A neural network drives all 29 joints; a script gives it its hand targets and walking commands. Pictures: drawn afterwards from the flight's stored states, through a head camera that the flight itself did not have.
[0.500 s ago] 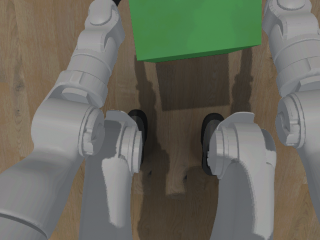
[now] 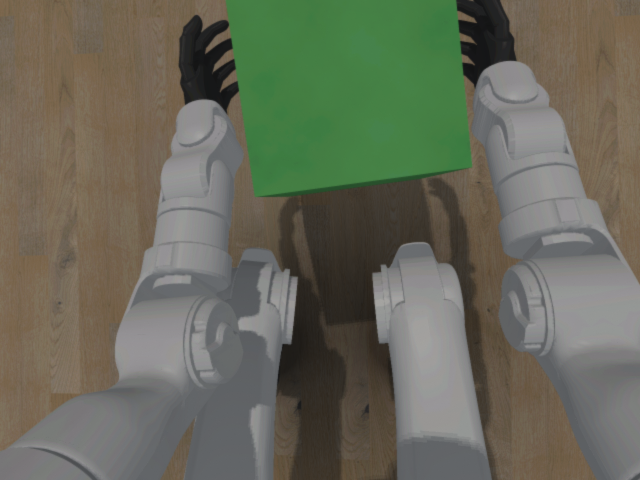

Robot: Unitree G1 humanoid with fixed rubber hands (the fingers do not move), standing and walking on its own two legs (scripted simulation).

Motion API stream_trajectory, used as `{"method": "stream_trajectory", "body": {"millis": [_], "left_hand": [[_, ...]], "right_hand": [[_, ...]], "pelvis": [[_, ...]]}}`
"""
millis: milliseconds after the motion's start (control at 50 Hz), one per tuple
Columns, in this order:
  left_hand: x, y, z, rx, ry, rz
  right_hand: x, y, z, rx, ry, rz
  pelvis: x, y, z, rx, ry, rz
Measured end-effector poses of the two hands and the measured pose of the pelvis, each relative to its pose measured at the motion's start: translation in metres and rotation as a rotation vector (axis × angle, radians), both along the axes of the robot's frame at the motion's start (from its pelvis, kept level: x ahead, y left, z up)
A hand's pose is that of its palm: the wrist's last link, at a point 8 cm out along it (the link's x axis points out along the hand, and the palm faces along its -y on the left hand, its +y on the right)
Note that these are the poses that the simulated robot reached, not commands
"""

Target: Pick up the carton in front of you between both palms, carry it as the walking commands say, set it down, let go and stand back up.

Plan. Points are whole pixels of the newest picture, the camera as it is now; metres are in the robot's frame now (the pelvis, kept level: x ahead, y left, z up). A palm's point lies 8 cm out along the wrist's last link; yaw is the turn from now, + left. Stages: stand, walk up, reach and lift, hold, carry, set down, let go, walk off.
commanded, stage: reach and lift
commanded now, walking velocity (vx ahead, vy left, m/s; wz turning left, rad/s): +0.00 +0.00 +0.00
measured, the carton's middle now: (346, 106) +0.51 -0.04 -0.17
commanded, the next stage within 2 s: none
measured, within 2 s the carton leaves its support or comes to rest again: neither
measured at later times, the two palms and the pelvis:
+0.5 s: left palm (109, 31) +0.49 +0.11 +0.09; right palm (579, 19) +0.47 -0.19 +0.07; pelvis +0.02 +0.01 +0.14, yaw -3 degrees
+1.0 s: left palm out of the picture +0.45 +0.12 +0.25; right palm out of the picture +0.42 -0.18 +0.23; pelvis +0.07 +0.02 +0.27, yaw -5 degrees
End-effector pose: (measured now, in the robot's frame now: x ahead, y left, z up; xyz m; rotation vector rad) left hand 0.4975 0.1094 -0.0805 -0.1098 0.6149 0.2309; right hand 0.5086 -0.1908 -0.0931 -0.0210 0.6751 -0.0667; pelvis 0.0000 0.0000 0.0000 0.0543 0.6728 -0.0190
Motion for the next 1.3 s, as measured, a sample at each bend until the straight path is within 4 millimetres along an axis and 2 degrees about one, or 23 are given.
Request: {"method": "stream_trajectory", "body": {"millis": [120, 280, 420, 600, 1000, 1300], "left_hand": [[-0.007, -0.004, 0.057, 0.028, 0.033, -0.052], [-0.005, -0.002, 0.111, 0.045, 0.043, -0.08], [-0.005, -0.001, 0.146, 0.043, 0.033, -0.097], [-0.022, 0.006, 0.197, 0.017, 0.017, -0.082], [-0.052, 0.013, 0.329, 0.036, 0.028, -0.121], [-0.069, 0.018, 0.418, 0.048, 0.032, -0.151]], "right_hand": [[-0.018, -0.004, 0.057, -0.003, 0.032, -0.036], [-0.026, -0.001, 0.107, -0.01, 0.043, -0.056], [-0.033, 0.0, 0.139, -0.002, 0.033, -0.079], [-0.048, 0.007, 0.194, 0.015, 0.02, -0.099], [-0.087, 0.014, 0.324, 0.018, 0.031, -0.127], [-0.109, 0.019, 0.417, 0.009, 0.035, -0.146]], "pelvis": [[-0.007, 0.003, 0.033, -0.001, 0.002, -0.034], [-0.003, 0.008, 0.08, -0.007, 0.026, -0.042], [0.013, 0.01, 0.115, -0.018, 0.053, -0.037], [0.035, 0.012, 0.162, -0.03, 0.013, -0.04], [0.066, 0.015, 0.273, -0.052, -0.207, -0.052], [0.101, 0.009, 0.348, -0.068, -0.427, -0.06]]}}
